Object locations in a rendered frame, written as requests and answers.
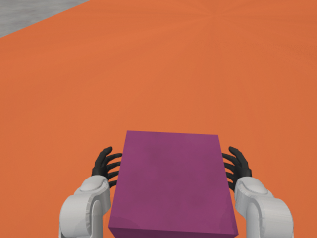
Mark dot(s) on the robot left forearm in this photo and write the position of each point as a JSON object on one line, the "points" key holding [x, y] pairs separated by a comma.
{"points": [[81, 215]]}

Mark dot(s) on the robot right forearm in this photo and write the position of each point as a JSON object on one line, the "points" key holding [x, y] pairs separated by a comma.
{"points": [[265, 215]]}

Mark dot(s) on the right robot hand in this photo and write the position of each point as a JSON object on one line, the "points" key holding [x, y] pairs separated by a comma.
{"points": [[240, 168]]}

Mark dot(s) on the carton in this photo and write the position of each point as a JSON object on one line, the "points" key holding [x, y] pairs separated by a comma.
{"points": [[172, 185]]}

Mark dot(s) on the left robot hand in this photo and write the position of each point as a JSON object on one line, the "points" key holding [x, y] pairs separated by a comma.
{"points": [[101, 168]]}

